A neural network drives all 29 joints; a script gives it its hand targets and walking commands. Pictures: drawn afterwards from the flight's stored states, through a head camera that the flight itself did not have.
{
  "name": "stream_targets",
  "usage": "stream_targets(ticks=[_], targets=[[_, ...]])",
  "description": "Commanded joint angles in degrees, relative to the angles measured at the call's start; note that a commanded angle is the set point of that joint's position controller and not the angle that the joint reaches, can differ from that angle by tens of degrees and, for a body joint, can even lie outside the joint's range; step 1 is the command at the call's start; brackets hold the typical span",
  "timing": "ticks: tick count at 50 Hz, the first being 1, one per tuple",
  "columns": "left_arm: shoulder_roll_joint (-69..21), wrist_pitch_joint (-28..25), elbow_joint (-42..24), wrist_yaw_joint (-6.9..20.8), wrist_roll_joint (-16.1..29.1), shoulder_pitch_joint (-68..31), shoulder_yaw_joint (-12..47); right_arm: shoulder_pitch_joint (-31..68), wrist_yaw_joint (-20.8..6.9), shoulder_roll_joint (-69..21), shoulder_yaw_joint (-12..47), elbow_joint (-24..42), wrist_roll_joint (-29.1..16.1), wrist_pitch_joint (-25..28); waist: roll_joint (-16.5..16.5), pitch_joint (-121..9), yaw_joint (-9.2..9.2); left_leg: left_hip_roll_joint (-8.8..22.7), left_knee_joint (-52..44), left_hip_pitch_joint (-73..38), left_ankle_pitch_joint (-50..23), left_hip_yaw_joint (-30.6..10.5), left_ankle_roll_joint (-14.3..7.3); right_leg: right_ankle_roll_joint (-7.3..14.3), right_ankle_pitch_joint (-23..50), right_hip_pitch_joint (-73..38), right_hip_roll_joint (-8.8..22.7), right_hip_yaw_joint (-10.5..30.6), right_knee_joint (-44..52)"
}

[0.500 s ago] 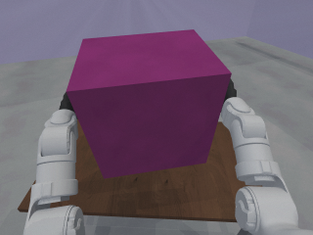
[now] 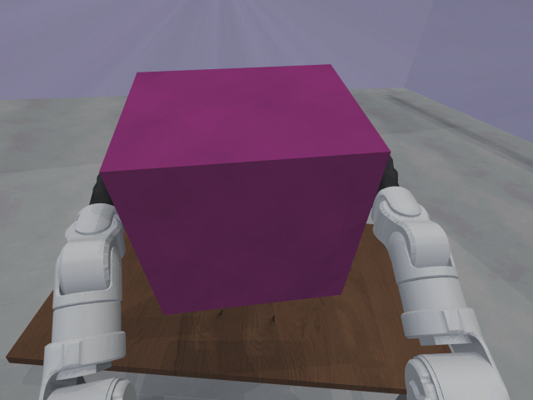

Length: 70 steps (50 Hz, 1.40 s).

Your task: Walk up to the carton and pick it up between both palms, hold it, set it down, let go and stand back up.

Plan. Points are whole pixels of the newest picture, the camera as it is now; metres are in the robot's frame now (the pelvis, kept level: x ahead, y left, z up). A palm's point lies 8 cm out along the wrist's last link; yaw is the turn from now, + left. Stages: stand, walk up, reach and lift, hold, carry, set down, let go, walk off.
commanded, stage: hold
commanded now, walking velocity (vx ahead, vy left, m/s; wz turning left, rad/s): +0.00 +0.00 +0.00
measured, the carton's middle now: (246, 191) +0.39 +0.04 +0.19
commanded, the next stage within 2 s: none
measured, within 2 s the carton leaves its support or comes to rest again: neither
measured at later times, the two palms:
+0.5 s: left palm (133, 205) +0.35 +0.20 +0.18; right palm (382, 210) +0.37 -0.18 +0.18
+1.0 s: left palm (132, 183) +0.35 +0.20 +0.22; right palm (392, 191) +0.37 -0.18 +0.22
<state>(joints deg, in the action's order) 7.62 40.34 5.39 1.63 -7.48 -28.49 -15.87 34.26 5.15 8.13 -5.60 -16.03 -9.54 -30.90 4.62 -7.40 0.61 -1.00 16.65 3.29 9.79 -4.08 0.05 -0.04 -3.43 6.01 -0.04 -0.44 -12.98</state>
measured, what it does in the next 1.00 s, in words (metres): stands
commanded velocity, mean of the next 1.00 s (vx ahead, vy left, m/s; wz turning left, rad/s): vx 0.00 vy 0.00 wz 0.00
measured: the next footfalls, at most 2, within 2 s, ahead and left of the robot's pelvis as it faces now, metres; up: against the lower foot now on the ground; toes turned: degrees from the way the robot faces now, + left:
none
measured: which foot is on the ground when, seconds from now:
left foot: down 0.00-1.00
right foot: down 0.00-1.00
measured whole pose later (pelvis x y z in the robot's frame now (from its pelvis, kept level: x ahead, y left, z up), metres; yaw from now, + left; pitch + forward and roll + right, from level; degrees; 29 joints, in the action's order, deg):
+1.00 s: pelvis +0.00 +0.00 +0.00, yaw +0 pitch -4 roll +0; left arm 7.6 42.2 14.6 2.5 -9.3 -36.8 -16.0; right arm 43.5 0.6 8.1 -13.4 -28.7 -5.6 -29.8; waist -2.2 -5.2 1.1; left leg -1.3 16.6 3.4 9.4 -4.4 0.1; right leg 0.2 -3.3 6.0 0.1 -0.4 -13.0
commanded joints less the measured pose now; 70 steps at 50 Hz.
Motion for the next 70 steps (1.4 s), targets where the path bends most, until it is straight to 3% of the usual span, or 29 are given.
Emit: stream_targets(ticks=[1,5,8,11,14,19,21,23,27,32,36,38,41,44,47,52,56,58,60,64,66,70], targets=[[-33.4,-1.2,-2.8,12.9,7.1,-50.1,28.3,38.6,-10.7,-23.3,8.7,-8.0,-1.7,1.5,-17.6,-4.5,10.53,1.4,-9.4,19.6,9.8,0.3,3.9,2.9,-2.3,-18.7,-3.0,-0.9,-3.1],[-32.4,-0.9,6.4,14.9,4.8,-48.5,23.9,41.4,-11.9,-23.2,5.9,-11.9,1.1,1.0,-13.3,-4.0,10.73,1.5,-11.1,20.5,14.2,0.8,1.8,2.7,-5.0,-19.2,-3.1,-0.5,-2.1],[-31.2,-2.0,6.7,15.6,5.2,-46.9,20.2,42.4,-11.6,-25.7,7.4,-9.3,1.1,1.5,-8.0,-7.5,9.21,0.4,-9.3,16.8,7.3,1.7,1.0,2.3,-2.5,-19.7,-2.7,0.1,-1.1],[-28.9,-3.7,4.3,15.2,5.9,-46.2,16.1,43.3,-10.7,-28.4,11.3,-5.2,-0.5,2.2,-3.1,-12.4,6.37,-1.4,-6.7,12.8,-2.2,2.7,0.3,1.8,2.8,-20.9,-2.2,0.5,-0.8],[-26.5,-5.6,-0.3,14.2,7.2,-44.9,14.4,43.5,-9.4,-31.6,17.8,2.4,-3.3,3.2,1.2,-18.5,3.72,-2.6,-4.9,11.4,-8.9,3.3,-0.7,0.5,11.3,-25.3,-1.9,0.7,-1.9],[-26.6,-9.0,-11.4,12.3,12.2,-42.7,19.0,43.3,-6.5,-36.5,28.7,21.2,-8.3,5.5,6.3,-29.7,2.35,-4.6,-2.5,11.3,-15.0,3.7,-1.2,-2.5,30.7,-32.4,-0.7,1.5,-5.2],[-27.2,-9.9,-16.0,11.7,14.0,-42.8,21.4,41.3,-5.4,-37.6,30.5,25.5,-9.2,5.9,5.8,-31.4,2.79,-5.2,-2.1,12.0,-15.2,3.4,-1.0,-3.0,35.8,-33.8,-0.1,1.8,-6.5],[-27.7,-10.1,-20.0,11.2,14.5,-44.1,23.1,38.5,-4.8,-37.1,30.2,26.0,-9.7,5.6,2.7,-30.8,3.69,-5.2,-2.0,11.4,-15.2,2.8,-0.3,-2.8,35.2,-32.6,-0.2,1.5,-7.0],[-27.8,-7.9,-22.5,10.8,14.0,-46.2,27.2,33.2,-5.4,-32.0,25.1,18.3,-8.7,3.9,-6.3,-22.4,6.11,-3.7,-2.2,8.7,-14.6,1.4,1.7,-0.7,20.6,-23.3,-1.9,-0.4,-4.8],[-30.4,-3.3,-13.5,12.0,10.7,-48.2,29.2,34.9,-8.0,-26.0,15.2,2.6,-5.2,2.2,-13.7,-10.2,9.19,-1.3,-4.4,11.6,-5.2,0.9,4.3,2.2,4.2,-17.2,-2.3,-0.6,-2.4],[-33.8,-1.9,-6.7,12.8,7.9,-52.8,29.2,38.4,-10.8,-23.9,9.2,-7.5,-2.3,2.0,-18.3,-6.8,10.89,1.5,-8.7,17.8,7.5,-0.2,4.2,2.9,-1.4,-18.0,-3.2,-1.1,-3.7],[-34.4,-1.8,-2.3,13.2,7.1,-53.6,28.4,39.8,-11.7,-23.6,6.9,-10.7,-0.7,2.2,-17.9,-6.2,11.87,2.0,-10.0,19.5,11.6,-0.2,3.6,2.9,-2.4,-18.7,-3.2,-1.1,-3.8],[-33.5,-2.2,2.8,13.9,6.5,-51.9,25.6,40.9,-12.2,-24.0,4.9,-12.2,1.5,2.6,-14.1,-6.4,12.23,1.4,-10.4,19.2,12.3,0.6,2.5,2.8,-2.9,-19.3,-2.9,-0.7,-2.9],[-31.9,-3.3,3.4,14.3,6.7,-49.6,22.2,41.3,-11.8,-25.8,6.5,-10.1,1.6,3.1,-9.0,-9.3,10.54,0.3,-8.9,16.0,6.2,1.5,1.8,2.3,-0.6,-19.9,-2.6,-0.3,-1.8],[-29.2,-4.1,3.4,14.4,6.3,-46.9,17.7,41.8,-11.1,-27.9,10.3,-7.0,0.3,3.3,-4.2,-12.4,7.35,-1.2,-6.8,12.7,-1.2,2.6,0.9,1.9,2.5,-20.8,-2.1,0.1,-1.1],[-25.3,-6.1,-1.1,14.0,7.4,-42.2,14.3,42.7,-8.7,-32.0,20.5,6.6,-4.2,4.0,3.0,-19.9,3.18,-3.3,-4.4,11.4,-9.8,3.7,-1.2,-0.3,14.7,-27.3,-1.5,0.9,-2.4],[-26.1,-8.2,-8.8,12.9,11.0,-40.3,18.1,42.8,-6.5,-35.4,28.1,20.1,-7.7,5.6,6.0,-26.3,2.21,-4.6,-2.9,11.6,-13.6,3.6,-1.4,-2.4,28.6,-31.7,-0.6,1.5,-4.7],[-27.3,-9.0,-14.2,12.2,13.0,-41.1,21.2,41.0,-5.4,-36.4,29.9,24.0,-8.9,5.9,4.9,-28.4,2.91,-4.9,-2.3,11.2,-14.7,3.2,-0.9,-2.7,32.7,-32.2,-0.4,1.5,-5.8],[-28.1,-9.5,-20.4,11.4,14.1,-43.7,23.8,38.3,-4.9,-36.4,30.0,25.3,-9.8,5.7,1.5,-29.6,3.8,-4.8,-1.7,10.0,-16.0,2.6,-0.1,-2.4,32.9,-31.0,-0.7,1.1,-6.5],[-28.7,-8.4,-25.0,10.2,15.2,-47.7,29.2,33.9,-5.4,-32.4,25.7,20.6,-9.2,4.5,-6.9,-25.3,6.69,-3.7,-1.5,7.6,-16.1,1.2,2.2,-0.6,21.6,-23.3,-2.2,-0.5,-5.1],[-28.8,-6.5,-22.3,10.3,14.2,-47.0,30.0,32.8,-6.1,-29.6,21.8,15.0,-7.8,3.5,-9.9,-19.4,7.83,-2.9,-2.0,7.8,-14.0,0.9,3.1,0.2,14.2,-19.4,-2.5,-0.8,-3.7],[-30.9,-2.7,-11.8,12.0,10.2,-48.1,29.7,35.4,-8.3,-25.0,13.6,1.3,-4.4,2.3,-15.0,-8.9,10.0,-0.9,-4.8,12.3,-2.8,0.8,4.6,2.4,2.4,-16.4,-2.3,-0.7,-2.4]])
